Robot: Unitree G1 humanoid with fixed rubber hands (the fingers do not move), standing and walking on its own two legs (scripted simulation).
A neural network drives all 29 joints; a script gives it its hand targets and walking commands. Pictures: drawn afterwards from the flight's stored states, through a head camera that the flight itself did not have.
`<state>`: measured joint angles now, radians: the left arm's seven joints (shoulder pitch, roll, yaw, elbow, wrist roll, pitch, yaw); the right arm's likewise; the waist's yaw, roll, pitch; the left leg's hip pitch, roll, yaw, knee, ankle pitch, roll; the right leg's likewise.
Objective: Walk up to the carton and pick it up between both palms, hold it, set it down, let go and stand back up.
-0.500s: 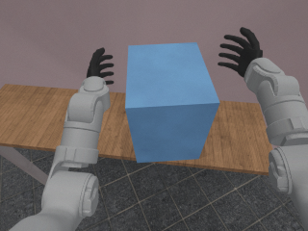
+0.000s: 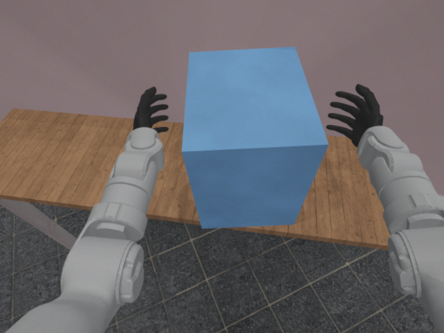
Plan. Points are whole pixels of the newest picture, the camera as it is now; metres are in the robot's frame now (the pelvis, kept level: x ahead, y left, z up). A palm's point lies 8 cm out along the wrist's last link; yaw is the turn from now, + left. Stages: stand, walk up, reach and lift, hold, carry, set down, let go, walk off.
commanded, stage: reach and lift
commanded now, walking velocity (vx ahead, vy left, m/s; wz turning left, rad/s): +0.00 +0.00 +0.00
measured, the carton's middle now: (245, 144) +0.49 +0.05 +0.03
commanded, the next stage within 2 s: none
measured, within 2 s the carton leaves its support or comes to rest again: neither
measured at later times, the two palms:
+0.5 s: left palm (160, 139) +0.43 +0.20 +0.09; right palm (358, 133) +0.50 -0.16 +0.09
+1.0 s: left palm (168, 143) +0.43 +0.19 +0.08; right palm (328, 132) +0.49 -0.11 +0.08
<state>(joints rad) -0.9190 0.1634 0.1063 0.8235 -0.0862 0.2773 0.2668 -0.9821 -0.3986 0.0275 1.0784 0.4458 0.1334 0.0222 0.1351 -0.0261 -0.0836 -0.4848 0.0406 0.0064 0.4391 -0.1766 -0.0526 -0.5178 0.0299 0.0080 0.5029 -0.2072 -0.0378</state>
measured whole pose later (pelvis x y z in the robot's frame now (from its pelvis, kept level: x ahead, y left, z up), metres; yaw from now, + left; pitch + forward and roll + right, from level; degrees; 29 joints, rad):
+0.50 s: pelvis +0.00 +0.00 +0.00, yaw +0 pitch +19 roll +1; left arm -0.91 0.11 0.11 0.96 -0.09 -0.01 0.20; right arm -1.00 -0.40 0.05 1.19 0.42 -0.08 0.04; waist 0.16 -0.03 -0.14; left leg -0.60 0.05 0.01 0.44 -0.16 -0.06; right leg -0.63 0.04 0.01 0.50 -0.19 -0.04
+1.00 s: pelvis +0.00 +0.00 +0.00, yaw +0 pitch +19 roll +1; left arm -0.91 0.04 0.18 0.98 -0.09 -0.05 0.22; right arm -1.05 -0.26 0.01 1.22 0.22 -0.09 0.00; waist 0.16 -0.03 -0.15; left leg -0.61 0.05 0.01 0.44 -0.16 -0.06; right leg -0.65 0.04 0.01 0.50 -0.19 -0.04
